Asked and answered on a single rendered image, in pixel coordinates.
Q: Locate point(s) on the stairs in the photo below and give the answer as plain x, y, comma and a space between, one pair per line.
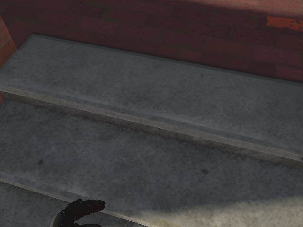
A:
180, 178

